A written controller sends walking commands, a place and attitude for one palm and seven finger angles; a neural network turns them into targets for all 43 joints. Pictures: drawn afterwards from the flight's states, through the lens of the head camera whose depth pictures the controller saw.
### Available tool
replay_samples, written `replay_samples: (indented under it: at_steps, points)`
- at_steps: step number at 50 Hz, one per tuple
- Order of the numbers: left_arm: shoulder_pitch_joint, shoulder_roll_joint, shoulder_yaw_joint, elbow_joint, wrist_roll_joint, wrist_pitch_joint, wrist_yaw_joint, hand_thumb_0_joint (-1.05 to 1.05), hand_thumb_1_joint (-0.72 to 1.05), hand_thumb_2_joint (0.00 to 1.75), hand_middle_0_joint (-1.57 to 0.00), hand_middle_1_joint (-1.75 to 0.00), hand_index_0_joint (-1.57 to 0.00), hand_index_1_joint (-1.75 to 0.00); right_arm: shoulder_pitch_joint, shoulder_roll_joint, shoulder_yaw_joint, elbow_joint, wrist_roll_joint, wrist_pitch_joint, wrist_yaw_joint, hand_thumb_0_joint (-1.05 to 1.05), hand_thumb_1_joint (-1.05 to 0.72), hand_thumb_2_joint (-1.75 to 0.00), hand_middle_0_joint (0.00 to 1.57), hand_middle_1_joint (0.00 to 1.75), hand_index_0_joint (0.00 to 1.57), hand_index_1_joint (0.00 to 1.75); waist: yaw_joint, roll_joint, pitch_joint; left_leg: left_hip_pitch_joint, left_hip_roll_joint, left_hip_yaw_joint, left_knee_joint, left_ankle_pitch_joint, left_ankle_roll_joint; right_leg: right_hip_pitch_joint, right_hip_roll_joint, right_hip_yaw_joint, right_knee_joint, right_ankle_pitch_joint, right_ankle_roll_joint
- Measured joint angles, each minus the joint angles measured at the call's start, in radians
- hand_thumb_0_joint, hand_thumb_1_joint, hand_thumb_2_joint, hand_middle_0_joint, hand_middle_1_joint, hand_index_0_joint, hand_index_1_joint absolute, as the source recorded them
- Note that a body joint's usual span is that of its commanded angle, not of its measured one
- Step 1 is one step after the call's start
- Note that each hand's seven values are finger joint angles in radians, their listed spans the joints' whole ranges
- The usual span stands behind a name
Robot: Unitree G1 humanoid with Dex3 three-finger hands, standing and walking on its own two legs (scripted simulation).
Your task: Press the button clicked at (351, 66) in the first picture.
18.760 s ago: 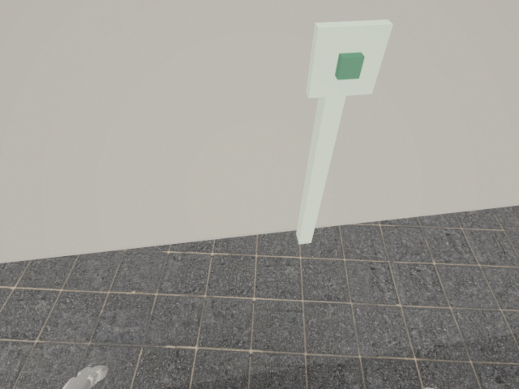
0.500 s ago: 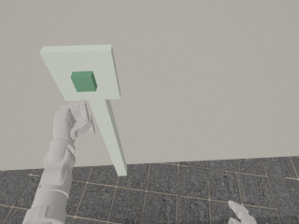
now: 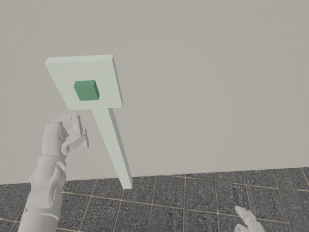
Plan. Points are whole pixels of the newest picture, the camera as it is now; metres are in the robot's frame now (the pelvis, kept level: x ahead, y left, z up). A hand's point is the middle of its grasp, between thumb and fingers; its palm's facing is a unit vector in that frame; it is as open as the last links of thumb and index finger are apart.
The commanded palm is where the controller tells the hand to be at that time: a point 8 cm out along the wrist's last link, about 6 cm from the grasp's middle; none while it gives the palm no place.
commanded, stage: draw the hand back to the body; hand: left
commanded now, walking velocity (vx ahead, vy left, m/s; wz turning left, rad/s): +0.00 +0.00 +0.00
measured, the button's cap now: (87, 89) +0.48 +0.22 +0.12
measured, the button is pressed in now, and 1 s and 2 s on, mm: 0 0 0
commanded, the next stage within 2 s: step back with the hand held close in 1.28 s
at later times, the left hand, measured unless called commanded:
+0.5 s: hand (53, 162) +0.23 +0.22 +0.13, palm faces +0.26 -0.93 -0.25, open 3.1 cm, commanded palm +0.20 +0.27 +0.15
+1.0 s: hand (17, 170) +0.19 +0.25 +0.18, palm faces +0.38 -0.84 -0.40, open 3.1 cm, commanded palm +0.14 +0.30 +0.20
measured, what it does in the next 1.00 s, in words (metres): stands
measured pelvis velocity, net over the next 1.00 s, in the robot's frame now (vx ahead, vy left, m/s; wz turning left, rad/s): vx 0.02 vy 0.02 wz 0.00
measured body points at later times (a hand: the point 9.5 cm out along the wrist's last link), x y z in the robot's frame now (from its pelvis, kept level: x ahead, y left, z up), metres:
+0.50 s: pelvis -0.01 +0.00 +0.02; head -0.02 -0.02 +0.47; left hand +0.21 +0.27 +0.15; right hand +0.19 -0.22 -0.06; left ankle +0.03 +0.11 -0.72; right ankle -0.03 -0.09 -0.72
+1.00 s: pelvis +0.02 +0.02 +0.02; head +0.00 -0.01 +0.47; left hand +0.17 +0.29 +0.20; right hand +0.21 -0.20 -0.06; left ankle +0.03 +0.11 -0.72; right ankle -0.03 -0.09 -0.72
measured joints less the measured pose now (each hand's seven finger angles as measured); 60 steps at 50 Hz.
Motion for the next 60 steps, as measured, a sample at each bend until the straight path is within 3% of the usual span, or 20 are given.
replay_samples:
  at_steps: [8,16,21,29,41,49,60]
  points:
    - [0.099,0.007,0.017,-0.098,-0.03,0.087,-0.023,0.01,0.9,0.9,-1.3,-1.5,-1.3,-1.5,-0.001,-0.007,0.001,0.0,0.014,-0.014,-0.017,0.01,-0.91,-0.9,0.2,0.3,0.2,0.3,0.01,0.003,0.001,0.057,-0.002,0.002,-0.045,0.022,-0.001,0.053,0.0,0.002,-0.04,0.019,0.0]
    - [0.18,0.011,0.024,-0.234,-0.042,0.116,-0.033,0.02,0.9,0.9,-1.3,-1.5,-1.3,-1.5,-0.038,-0.001,0.009,-0.011,0.014,-0.058,-0.028,0.01,-0.91,-0.9,0.2,0.3,0.2,0.3,0.029,0.005,0.009,0.1,-0.005,-0.005,-0.074,0.039,-0.001,0.101,0.001,-0.004,-0.075,0.038,0.0]
    - [0.271,0.047,-0.018,-0.339,0.081,0.106,0.104,0.01,0.9,0.9,-1.3,-1.5,-1.3,-1.5,-0.074,0.009,0.016,-0.008,-0.011,-0.061,-0.035,0.01,-0.91,-0.9,0.2,0.3,0.2,0.3,0.034,0.011,0.047,0.171,-0.007,-0.004,-0.142,0.069,0.001,0.177,0.003,-0.002,-0.155,0.075,0.002]
    - [0.382,0.044,-0.055,-0.445,0.154,0.108,0.2,0.01,0.9,0.9,-1.3,-1.5,-1.3,-1.5,-0.084,0.014,0.022,0.013,-0.035,-0.042,-0.039,0.01,-0.91,-0.9,0.2,0.3,0.2,0.3,0.06,0.011,0.101,0.265,-0.022,0.001,-0.244,0.109,0.01,0.274,-0.004,0.003,-0.264,0.122,0.012]
    - [0.545,0.064,0.0,-0.64,0.17,0.088,0.219,0.01,0.9,0.9,-1.3,-1.5,-1.3,-1.5,-0.073,0.031,0.016,0.018,-0.052,-0.02,-0.011,0.01,-0.91,-0.9,0.2,0.3,0.2,0.3,0.059,0.017,0.089,0.328,-0.036,0.019,-0.288,0.101,0.018,0.332,-0.017,0.021,-0.309,0.122,0.025]
    - [0.632,0.084,0.046,-0.716,0.175,0.096,0.219,0.01,0.9,0.9,-1.3,-1.5,-1.3,-1.5,-0.065,0.022,0.002,0.014,-0.054,-0.021,-0.008,0.01,-0.91,-0.9,0.2,0.3,0.2,0.3,0.075,0.018,0.079,0.326,-0.033,0.017,-0.272,0.086,0.018,0.34,-0.014,0.02,-0.312,0.117,0.025]
    - [0.631,0.069,0.062,-0.723,0.175,0.087,0.226,0.01,0.9,0.9,-1.3,-1.5,-1.3,-1.5,-0.081,0.023,-0.002,0.015,-0.056,-0.026,-0.016,0.01,-0.91,-0.9,0.2,0.3,0.2,0.3,0.085,0.02,0.089,0.323,-0.031,0.007,-0.273,0.098,0.016,0.34,-0.011,0.01,-0.315,0.125,0.022]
